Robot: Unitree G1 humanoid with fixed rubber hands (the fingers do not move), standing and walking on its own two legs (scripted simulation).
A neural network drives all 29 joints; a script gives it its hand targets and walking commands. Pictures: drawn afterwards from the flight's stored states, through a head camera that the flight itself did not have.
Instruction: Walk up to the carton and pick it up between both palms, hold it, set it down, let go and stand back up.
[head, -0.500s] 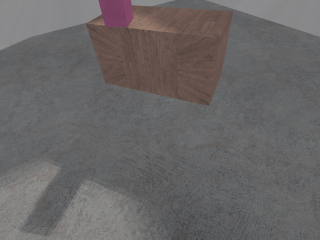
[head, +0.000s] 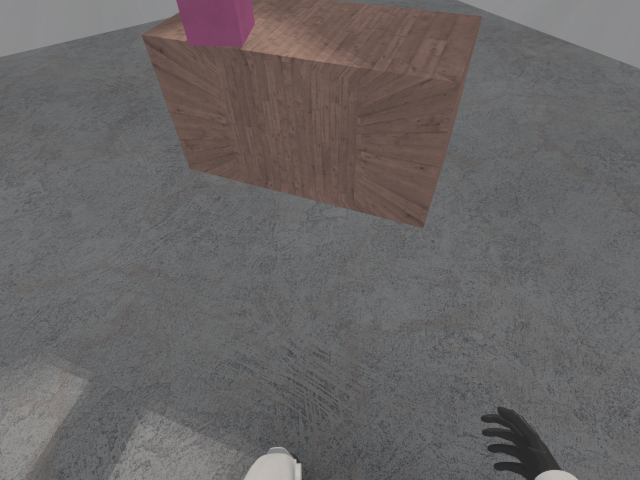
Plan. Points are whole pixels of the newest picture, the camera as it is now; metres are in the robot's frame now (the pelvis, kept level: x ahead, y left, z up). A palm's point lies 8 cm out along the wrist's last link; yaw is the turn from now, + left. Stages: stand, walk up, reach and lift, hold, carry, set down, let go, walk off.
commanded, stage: walk up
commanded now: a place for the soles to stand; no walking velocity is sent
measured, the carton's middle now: out of the picture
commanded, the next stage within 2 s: none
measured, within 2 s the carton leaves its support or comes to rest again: neither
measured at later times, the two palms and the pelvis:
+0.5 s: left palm (204, 260) +0.48 +0.27 -0.06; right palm out of the picture +0.13 -0.18 -0.13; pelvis +0.26 +0.06 +0.00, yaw -12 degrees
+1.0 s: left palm (158, 213) +0.64 +0.42 -0.11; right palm (413, 248) +0.54 -0.11 -0.09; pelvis +0.51 +0.17 +0.00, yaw -16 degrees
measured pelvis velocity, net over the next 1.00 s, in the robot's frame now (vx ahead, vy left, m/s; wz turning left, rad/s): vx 0.51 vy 0.17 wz -0.28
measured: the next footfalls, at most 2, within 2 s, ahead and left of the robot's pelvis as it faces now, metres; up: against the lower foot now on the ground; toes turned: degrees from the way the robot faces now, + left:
left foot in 0.02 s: +0.21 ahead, +0.15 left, +0.00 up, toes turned +5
right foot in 0.48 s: +0.38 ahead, -0.06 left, +0.00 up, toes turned -15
